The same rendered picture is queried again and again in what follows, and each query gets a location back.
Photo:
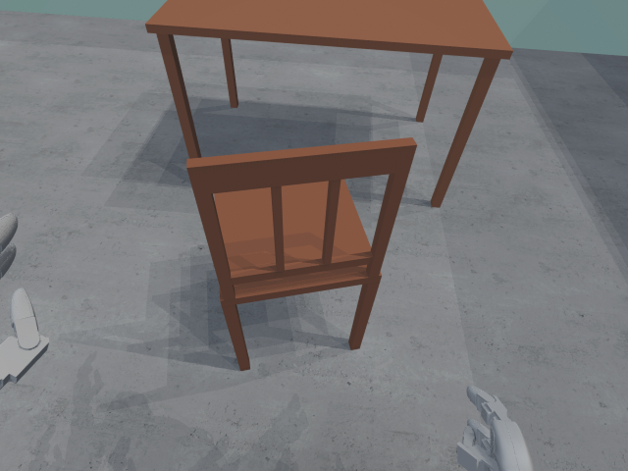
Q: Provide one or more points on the table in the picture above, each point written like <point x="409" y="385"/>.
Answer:
<point x="438" y="27"/>

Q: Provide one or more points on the right robot hand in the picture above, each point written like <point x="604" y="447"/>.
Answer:
<point x="503" y="448"/>

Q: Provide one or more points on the left robot hand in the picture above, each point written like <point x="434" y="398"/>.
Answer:
<point x="17" y="354"/>

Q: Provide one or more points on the chair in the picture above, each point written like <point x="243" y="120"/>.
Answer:
<point x="283" y="223"/>

